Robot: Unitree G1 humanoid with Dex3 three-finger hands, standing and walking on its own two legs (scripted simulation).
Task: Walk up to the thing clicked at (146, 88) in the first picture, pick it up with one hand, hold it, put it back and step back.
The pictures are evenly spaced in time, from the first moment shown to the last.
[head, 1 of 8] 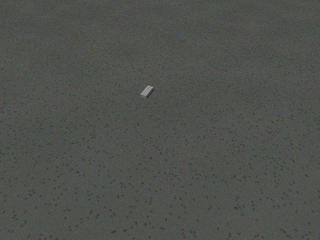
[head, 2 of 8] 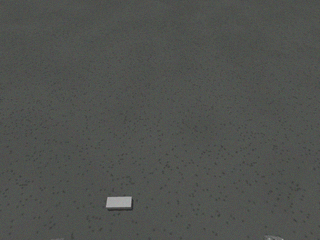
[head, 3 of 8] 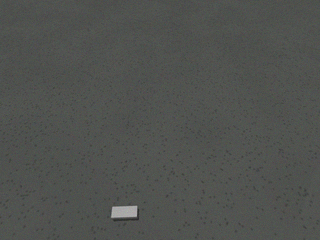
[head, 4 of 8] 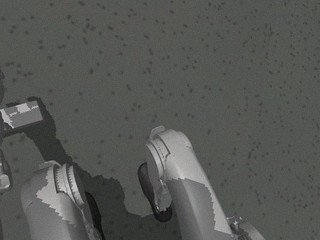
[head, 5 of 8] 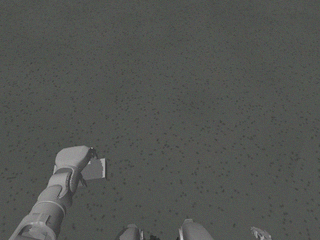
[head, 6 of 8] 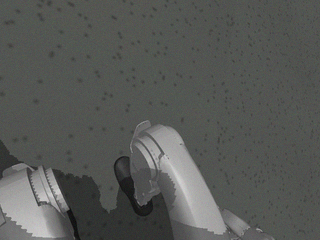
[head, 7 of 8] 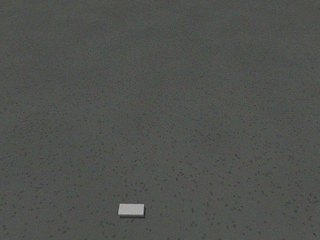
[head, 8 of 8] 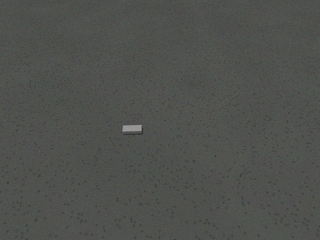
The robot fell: no
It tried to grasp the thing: yes
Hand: left
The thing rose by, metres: 0.69
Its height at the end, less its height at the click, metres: +0.00
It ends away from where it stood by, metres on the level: 0.01
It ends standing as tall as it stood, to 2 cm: yes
